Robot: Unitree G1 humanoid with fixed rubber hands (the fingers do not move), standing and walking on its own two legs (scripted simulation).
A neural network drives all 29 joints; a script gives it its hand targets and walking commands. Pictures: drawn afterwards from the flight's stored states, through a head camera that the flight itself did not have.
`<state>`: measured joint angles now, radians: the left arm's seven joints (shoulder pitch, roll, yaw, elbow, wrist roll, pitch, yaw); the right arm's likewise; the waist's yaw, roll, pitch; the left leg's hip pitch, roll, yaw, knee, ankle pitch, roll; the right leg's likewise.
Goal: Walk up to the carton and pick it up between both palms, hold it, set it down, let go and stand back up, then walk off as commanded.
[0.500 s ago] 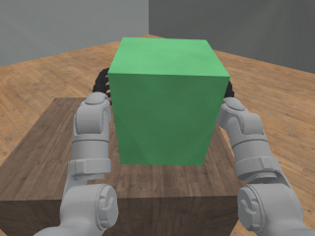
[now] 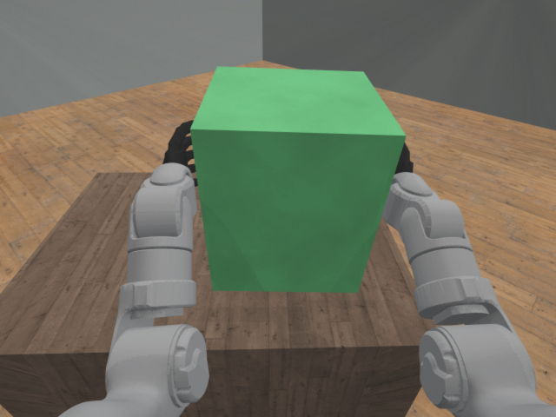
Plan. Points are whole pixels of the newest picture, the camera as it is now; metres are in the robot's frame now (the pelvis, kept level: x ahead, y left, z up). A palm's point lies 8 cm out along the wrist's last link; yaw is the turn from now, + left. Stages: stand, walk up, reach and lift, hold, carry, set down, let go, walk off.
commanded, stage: hold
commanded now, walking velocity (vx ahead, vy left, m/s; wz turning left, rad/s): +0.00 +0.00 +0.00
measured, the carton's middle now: (288, 180) +0.39 -0.01 +0.23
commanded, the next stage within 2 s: set down in 0.40 s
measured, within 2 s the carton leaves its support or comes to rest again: neither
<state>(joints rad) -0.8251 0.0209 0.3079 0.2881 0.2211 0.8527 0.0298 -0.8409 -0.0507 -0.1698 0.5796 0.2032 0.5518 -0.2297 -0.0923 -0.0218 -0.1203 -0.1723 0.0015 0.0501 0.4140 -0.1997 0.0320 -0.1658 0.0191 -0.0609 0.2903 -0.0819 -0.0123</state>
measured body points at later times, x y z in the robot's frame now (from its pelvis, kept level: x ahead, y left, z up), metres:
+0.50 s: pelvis +0.00 +0.00 +0.00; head -0.06 +0.02 +0.45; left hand +0.39 +0.14 +0.25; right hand +0.39 -0.16 +0.23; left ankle +0.02 +0.09 -0.75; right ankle +0.05 -0.11 -0.75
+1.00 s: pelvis +0.01 +0.00 +0.00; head -0.02 +0.04 +0.45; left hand +0.43 +0.15 +0.19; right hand +0.41 -0.16 +0.19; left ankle +0.02 +0.09 -0.75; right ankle +0.05 -0.11 -0.75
